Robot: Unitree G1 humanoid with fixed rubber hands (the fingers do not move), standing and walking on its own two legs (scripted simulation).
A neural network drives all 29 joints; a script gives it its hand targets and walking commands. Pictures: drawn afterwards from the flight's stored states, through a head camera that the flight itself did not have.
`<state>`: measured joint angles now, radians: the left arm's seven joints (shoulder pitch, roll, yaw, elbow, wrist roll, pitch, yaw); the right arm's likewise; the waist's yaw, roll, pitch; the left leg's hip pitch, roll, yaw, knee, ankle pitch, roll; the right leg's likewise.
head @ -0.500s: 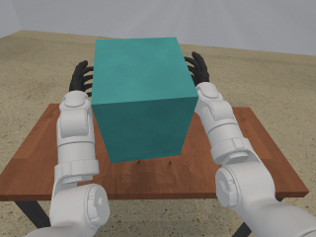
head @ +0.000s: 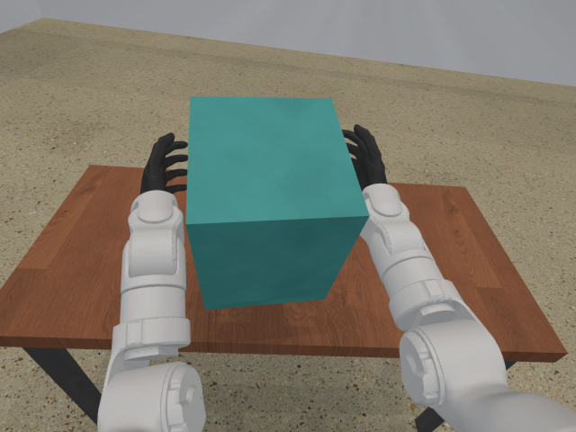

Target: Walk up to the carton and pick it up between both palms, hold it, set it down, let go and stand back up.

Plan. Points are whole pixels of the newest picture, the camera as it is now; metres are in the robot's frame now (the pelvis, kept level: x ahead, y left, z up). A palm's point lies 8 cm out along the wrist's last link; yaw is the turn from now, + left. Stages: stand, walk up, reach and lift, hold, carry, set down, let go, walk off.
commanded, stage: set down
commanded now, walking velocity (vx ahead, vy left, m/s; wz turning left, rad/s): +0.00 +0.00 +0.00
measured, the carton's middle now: (265, 209) +0.40 +0.03 +0.12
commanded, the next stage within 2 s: none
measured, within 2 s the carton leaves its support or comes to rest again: neither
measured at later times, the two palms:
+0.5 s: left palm (161, 211) +0.37 +0.17 +0.14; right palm (360, 188) +0.41 -0.12 +0.16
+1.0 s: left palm (166, 225) +0.37 +0.17 +0.11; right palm (353, 194) +0.42 -0.11 +0.14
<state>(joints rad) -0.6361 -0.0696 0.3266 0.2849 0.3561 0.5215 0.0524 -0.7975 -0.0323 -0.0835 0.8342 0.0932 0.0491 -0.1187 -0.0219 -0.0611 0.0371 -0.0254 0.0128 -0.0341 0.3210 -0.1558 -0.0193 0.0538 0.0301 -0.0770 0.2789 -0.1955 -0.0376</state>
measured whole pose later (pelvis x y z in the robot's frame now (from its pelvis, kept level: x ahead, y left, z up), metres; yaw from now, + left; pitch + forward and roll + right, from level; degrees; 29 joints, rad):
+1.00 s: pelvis +0.00 -0.01 +0.00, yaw -2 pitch +0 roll +0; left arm -0.63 -0.14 0.44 0.52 0.34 0.29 0.11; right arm -0.88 -0.04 -0.26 1.10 -0.08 -0.10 -0.02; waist 0.09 -0.02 -0.02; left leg -0.16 0.04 -0.01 0.30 -0.13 -0.04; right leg -0.10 0.05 -0.06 0.29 -0.18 -0.06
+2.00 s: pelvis +0.01 -0.01 +0.00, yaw -4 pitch +9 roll +0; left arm -0.63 -0.19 0.53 0.64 0.34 0.13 0.14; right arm -0.92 -0.05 -0.40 1.18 -0.24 -0.16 0.05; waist 0.16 -0.01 -0.08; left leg -0.33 0.05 0.03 0.31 -0.13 -0.04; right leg -0.29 0.06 -0.02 0.30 -0.17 -0.06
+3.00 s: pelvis +0.02 -0.01 +0.00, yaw -4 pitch +10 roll +0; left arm -0.62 -0.25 0.61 0.62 0.41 0.04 0.12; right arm -0.89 -0.02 -0.49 1.14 -0.34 -0.20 0.09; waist 0.15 -0.02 -0.07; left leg -0.35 0.05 0.04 0.31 -0.14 -0.03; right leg -0.33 0.06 -0.01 0.33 -0.18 -0.06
